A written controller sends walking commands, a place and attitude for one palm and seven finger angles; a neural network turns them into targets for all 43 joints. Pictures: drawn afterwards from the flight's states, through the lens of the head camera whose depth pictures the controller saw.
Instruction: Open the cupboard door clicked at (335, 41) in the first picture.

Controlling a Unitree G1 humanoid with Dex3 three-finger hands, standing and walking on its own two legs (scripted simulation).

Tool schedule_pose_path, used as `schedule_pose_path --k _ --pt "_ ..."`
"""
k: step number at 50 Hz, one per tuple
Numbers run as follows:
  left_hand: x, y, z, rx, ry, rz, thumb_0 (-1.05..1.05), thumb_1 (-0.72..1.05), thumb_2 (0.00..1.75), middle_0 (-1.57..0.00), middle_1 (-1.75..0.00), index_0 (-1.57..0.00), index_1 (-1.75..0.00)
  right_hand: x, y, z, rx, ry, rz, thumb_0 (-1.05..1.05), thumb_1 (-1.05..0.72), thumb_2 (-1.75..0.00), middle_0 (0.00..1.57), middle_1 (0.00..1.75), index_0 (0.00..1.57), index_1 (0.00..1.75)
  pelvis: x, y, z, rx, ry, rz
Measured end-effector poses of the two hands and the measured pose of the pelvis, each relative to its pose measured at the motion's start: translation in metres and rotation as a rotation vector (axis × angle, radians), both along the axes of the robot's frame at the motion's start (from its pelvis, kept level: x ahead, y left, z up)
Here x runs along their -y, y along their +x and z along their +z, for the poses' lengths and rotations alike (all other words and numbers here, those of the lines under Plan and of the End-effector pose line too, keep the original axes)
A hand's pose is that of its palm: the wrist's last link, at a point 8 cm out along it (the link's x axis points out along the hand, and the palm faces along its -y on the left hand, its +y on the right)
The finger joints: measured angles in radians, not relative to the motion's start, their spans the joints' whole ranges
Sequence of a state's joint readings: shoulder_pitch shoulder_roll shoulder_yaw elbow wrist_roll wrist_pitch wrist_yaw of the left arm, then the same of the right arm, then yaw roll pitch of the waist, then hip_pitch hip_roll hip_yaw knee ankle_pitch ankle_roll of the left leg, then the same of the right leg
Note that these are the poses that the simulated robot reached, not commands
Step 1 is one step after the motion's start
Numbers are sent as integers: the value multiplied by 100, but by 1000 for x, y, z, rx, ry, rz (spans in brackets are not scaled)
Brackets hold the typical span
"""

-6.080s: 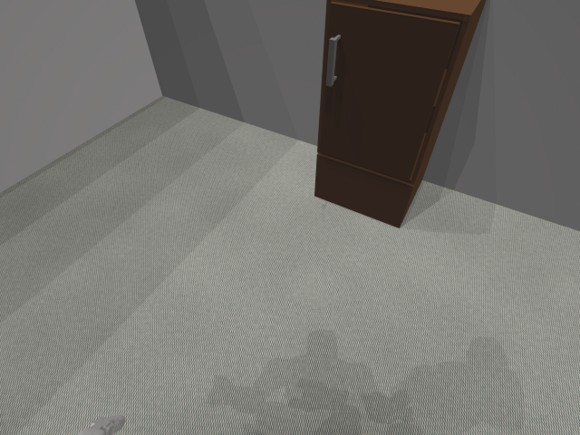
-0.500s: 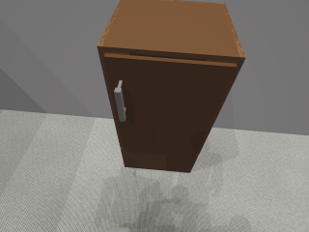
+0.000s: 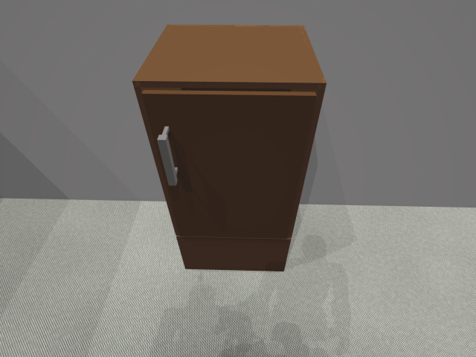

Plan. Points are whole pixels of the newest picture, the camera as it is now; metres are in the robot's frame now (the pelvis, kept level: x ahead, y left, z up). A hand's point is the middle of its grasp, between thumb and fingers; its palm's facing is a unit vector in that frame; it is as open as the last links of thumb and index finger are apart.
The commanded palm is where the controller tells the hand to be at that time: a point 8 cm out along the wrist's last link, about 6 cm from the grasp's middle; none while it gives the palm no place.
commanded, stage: come to a stop and stand still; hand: left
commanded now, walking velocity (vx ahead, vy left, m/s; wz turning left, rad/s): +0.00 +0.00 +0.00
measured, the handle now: (169, 156) +0.61 +0.21 -0.03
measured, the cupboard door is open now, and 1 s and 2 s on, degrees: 0 0 0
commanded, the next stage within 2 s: look again from close up in 0.44 s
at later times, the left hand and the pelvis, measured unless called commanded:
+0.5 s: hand out of the picture -0.03 +0.16 -0.15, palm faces +0.02 -0.99 -0.17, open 7.4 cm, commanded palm none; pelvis -0.04 -0.01 +0.02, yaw +0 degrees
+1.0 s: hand out of the picture -0.01 +0.17 -0.15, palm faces +0.02 -0.98 -0.19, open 7.4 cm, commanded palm none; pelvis +0.00 +0.00 +0.02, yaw +0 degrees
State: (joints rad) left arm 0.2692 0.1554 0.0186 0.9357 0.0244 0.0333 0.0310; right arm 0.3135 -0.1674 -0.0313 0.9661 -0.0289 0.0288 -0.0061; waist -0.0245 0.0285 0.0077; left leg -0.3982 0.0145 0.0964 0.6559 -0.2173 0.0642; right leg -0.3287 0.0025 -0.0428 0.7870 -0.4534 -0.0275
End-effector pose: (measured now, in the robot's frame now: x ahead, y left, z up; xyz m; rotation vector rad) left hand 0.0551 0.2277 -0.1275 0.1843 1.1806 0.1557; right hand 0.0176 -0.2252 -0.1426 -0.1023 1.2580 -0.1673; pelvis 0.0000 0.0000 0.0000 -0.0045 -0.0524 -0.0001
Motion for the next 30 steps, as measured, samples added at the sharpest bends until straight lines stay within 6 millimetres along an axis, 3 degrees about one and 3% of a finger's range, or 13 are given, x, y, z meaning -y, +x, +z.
schedule_pose_path --k 8,12,20,30 --pt "17 -73 10 -118 3 36 0 91 90 -20 -30 -20 -30 8 -34 4 -62 40 -7 1 -91 -90 20 30 20 30 15 -23 12 -21 23 -6" --pt "23 -94 7 -178 -18 42 0 91 90 -21 -30 -20 -30 12 -46 12 -65 25 -24 0 -91 -90 20 30 19 30 17 -26 16 -39 21 -8" --pt "27 -97 2 -175 -65 44 0 91 90 -20 -30 -20 -30 4 -71 18 -129 0 2 0 -91 -90 20 30 19 30 14 -35 19 -38 13 -9" --pt "17 -91 5 -179 -55 33 0 91 90 -20 -30 -20 -30 -13 -73 17 -143 27 7 0 -91 -90 20 30 19 30 7 -33 21 -36 11 -5"
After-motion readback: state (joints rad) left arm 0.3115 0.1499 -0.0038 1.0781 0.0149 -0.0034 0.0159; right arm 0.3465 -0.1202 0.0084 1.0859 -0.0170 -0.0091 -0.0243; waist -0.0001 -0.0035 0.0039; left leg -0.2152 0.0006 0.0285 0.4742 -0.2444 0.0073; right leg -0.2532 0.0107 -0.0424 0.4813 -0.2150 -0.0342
